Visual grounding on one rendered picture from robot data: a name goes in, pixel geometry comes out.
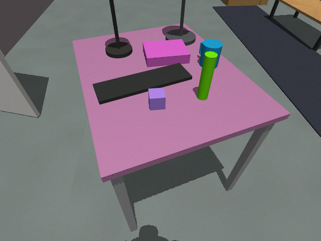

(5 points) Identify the coffee table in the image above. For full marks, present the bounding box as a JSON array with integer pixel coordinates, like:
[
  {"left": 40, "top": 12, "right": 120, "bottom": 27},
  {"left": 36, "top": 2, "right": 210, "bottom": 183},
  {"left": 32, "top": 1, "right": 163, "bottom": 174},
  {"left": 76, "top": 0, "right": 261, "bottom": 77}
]
[{"left": 269, "top": 0, "right": 321, "bottom": 51}]

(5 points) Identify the table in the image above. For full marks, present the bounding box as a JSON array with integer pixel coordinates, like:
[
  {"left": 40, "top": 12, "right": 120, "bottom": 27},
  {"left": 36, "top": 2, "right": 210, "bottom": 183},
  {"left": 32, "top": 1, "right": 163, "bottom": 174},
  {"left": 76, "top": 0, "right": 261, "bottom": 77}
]
[{"left": 72, "top": 23, "right": 291, "bottom": 232}]

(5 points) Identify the desk lamp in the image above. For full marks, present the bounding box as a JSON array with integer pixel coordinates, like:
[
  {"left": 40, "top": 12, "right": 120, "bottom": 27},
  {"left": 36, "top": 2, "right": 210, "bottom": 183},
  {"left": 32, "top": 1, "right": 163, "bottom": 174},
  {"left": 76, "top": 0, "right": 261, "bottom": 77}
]
[
  {"left": 105, "top": 0, "right": 132, "bottom": 58},
  {"left": 166, "top": 0, "right": 196, "bottom": 46}
]

